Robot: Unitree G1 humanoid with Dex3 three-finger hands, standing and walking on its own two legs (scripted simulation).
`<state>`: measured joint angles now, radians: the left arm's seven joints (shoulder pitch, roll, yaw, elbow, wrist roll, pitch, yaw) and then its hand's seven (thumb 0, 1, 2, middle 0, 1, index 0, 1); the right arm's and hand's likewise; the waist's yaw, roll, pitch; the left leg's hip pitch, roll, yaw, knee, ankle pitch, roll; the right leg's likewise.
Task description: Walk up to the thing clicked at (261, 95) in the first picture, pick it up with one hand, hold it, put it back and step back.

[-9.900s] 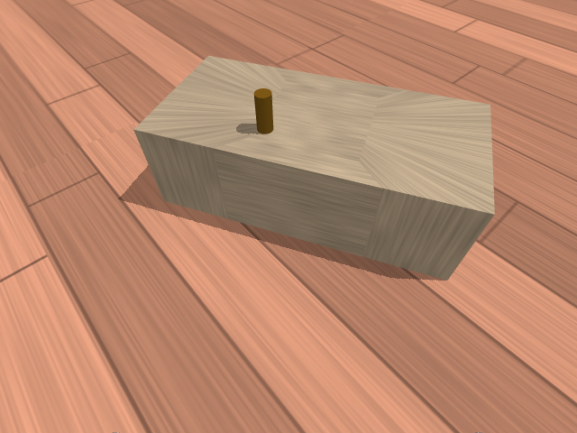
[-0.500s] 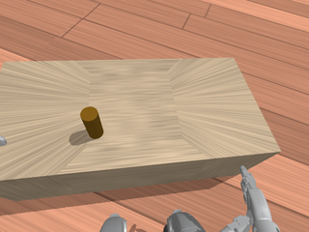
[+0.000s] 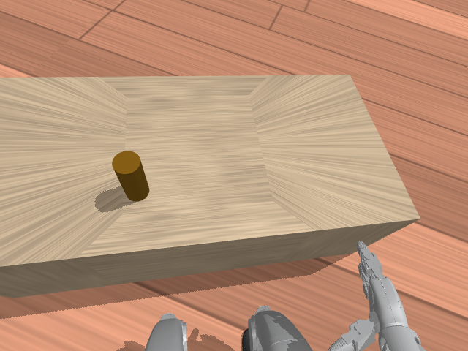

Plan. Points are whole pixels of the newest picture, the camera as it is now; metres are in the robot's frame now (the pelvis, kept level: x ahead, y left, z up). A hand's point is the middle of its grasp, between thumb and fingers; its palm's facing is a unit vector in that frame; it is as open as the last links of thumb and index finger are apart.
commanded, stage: approach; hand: left
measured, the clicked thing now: (132, 178) +0.51 +0.20 -0.21
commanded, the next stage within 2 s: close in in 0.42 s
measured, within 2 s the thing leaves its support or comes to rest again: neither
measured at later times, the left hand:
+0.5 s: hand (88, 203) +0.43 +0.28 -0.17, palm faces +0.13 -0.99 +0.04, open 17.5 cm
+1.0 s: hand (128, 198) +0.46 +0.20 -0.21, palm faces +0.12 -0.99 +0.01, open 17.5 cm
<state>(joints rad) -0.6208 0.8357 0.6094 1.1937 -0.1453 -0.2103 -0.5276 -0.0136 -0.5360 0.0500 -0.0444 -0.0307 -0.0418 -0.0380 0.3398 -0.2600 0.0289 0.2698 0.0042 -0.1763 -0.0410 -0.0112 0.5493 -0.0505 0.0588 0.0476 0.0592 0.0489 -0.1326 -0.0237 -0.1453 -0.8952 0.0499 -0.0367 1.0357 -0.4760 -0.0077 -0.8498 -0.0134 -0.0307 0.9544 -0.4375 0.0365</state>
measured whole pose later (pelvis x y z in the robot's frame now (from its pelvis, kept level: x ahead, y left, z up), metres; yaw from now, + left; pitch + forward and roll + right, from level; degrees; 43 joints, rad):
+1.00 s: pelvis -0.06 +0.00 -0.16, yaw -3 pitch +34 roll -7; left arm -0.70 0.62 0.57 1.13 -0.02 -0.59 -0.14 -0.02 -0.57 0.02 -0.06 -0.07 -0.08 -0.05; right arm 0.46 -0.31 -0.12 -0.36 -0.07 -0.10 0.09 -0.01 0.53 -0.05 0.07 0.05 0.07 0.05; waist -0.38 -0.03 -0.18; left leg -1.67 0.05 -0.11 1.71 -0.62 -0.02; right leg -1.61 0.00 -0.06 1.61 -0.59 0.04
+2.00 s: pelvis -0.06 +0.00 -0.17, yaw -4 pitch +35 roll -7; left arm -0.84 0.72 0.57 1.19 0.05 -0.59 -0.02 -0.01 -0.43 0.28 -0.62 -0.47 -0.63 -0.46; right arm 0.48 -0.34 -0.12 -0.55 -0.05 -0.03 0.13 -0.01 0.50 -0.05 0.07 0.05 0.07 0.05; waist -0.46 -0.05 -0.15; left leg -1.74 0.05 -0.10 1.74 -0.63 -0.01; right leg -1.68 0.01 -0.05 1.64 -0.58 0.04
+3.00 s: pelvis -0.05 +0.00 -0.13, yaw -3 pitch +32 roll -6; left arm -0.80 0.60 0.49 1.18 0.05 -0.53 0.02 0.02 -0.29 1.16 -0.76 -1.06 -0.82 -1.07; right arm 0.43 -0.31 -0.09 -0.42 -0.06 0.00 0.10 -0.01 0.53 -0.06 0.07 0.05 0.07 0.05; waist -0.40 -0.03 -0.17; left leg -1.55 0.05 -0.08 1.60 -0.61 -0.01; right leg -1.50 0.00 -0.04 1.51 -0.57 0.04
